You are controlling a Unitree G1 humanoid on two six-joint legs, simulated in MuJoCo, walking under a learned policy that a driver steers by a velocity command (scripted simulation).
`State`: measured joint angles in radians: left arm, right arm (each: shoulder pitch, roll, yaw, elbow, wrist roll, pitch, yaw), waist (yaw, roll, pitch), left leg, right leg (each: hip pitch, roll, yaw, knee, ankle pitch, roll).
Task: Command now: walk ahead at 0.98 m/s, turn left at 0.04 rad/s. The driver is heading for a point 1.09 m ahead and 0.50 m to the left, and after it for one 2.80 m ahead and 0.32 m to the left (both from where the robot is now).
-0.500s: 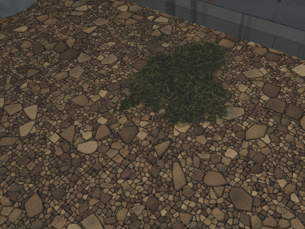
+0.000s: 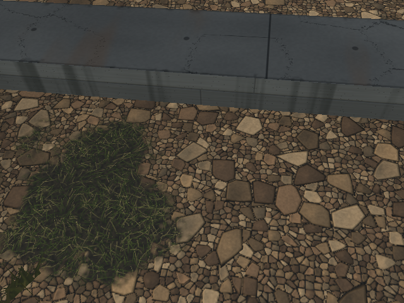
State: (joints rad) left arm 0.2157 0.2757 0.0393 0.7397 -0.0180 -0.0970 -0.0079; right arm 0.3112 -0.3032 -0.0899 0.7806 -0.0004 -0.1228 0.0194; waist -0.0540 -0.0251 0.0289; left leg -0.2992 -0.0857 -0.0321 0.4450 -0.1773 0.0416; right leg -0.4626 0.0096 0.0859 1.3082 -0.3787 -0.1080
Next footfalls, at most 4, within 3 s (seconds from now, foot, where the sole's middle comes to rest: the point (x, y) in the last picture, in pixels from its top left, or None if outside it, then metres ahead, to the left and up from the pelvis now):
0.24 right None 0.37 -0.17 -0.77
0.68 left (150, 242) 0.69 0.20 -0.77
1.12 right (121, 151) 1.12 0.34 -0.77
1.52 left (27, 173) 1.04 0.72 -0.77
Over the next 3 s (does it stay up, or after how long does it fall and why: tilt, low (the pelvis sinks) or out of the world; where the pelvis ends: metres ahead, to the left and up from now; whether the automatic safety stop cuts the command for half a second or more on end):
stays up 1.11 0.56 0.01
